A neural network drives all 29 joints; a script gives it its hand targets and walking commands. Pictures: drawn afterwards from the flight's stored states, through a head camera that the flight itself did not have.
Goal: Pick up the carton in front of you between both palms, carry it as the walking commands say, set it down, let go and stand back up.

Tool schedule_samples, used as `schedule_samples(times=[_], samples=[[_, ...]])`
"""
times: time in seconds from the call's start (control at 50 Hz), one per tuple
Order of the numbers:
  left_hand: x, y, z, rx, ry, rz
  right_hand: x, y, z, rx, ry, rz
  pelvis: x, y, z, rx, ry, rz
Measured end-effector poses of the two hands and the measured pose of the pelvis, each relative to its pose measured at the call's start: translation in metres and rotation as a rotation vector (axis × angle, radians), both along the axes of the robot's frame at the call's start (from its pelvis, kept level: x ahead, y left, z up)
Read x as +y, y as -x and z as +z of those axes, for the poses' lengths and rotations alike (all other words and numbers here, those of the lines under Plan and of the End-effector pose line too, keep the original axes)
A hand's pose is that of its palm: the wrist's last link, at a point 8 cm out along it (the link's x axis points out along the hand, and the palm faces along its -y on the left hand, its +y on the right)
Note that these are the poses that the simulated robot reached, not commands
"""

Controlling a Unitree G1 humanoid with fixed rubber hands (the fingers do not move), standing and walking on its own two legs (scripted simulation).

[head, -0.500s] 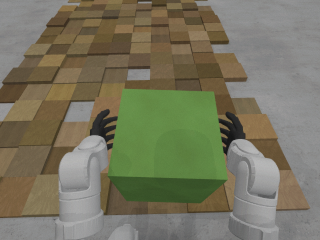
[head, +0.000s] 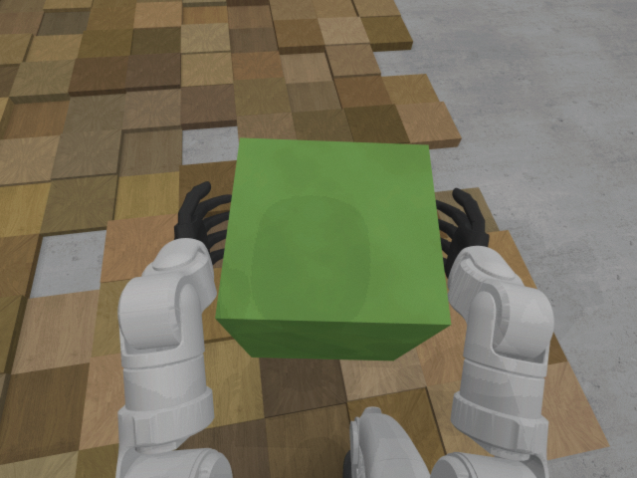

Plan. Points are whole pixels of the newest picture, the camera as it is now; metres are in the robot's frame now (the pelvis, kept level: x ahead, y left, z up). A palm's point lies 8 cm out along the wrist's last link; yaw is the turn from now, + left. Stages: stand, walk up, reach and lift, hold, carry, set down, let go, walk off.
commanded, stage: carry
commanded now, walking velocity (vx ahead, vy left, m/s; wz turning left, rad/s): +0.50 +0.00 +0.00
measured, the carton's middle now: (327, 265) +0.36 -0.02 +0.01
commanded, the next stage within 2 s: none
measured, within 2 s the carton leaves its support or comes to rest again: neither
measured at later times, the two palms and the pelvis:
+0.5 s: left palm (192, 10) +0.71 +0.16 +0.14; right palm (400, 21) +0.70 -0.14 +0.14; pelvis +0.35 +0.02 -0.01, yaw -1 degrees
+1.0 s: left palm out of the picture +1.00 +0.19 +0.16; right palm out of the picture +1.02 -0.11 +0.16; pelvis +0.71 +0.02 +0.00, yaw +2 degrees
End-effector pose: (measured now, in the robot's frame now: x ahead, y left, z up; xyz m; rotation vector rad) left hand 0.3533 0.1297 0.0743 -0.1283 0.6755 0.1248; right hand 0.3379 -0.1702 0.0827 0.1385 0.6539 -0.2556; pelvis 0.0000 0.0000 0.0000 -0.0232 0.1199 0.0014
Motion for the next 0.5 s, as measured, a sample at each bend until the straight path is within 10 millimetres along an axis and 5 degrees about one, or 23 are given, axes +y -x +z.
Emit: schedule_samples(times=[0.16,0.26,0.36,0.5], samples=[[-0.003,-0.115,0.032,-0.076,-0.068,0.033,-0.003,-0.136,0.024,-0.073,0.011,0.096,-0.022,-0.124,-0.002,-0.014,0.035,0.018],[0.015,-0.164,0.037,-0.006,-0.084,0.113,0.017,-0.210,0.029,-0.011,-0.004,0.183,-0.028,-0.185,0.013,-0.005,-0.004,0.006],[0.037,-0.227,0.052,-0.026,-0.073,0.139,0.039,-0.274,0.039,-0.032,-0.018,0.191,-0.018,-0.250,0.018,-0.005,-0.020,-0.016],[0.034,-0.355,0.065,-0.135,-0.052,-0.020,0.034,-0.357,0.058,-0.130,0.062,0.065,0.019,-0.353,-0.005,-0.067,-0.009,-0.012]])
